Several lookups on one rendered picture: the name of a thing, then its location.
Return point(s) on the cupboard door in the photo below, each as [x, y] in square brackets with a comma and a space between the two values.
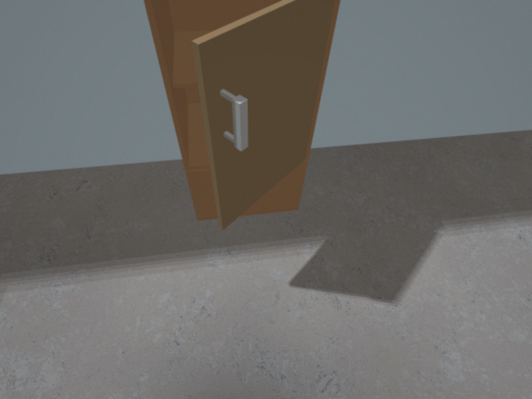
[274, 58]

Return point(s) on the handle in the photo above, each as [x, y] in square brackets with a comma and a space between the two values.
[240, 120]

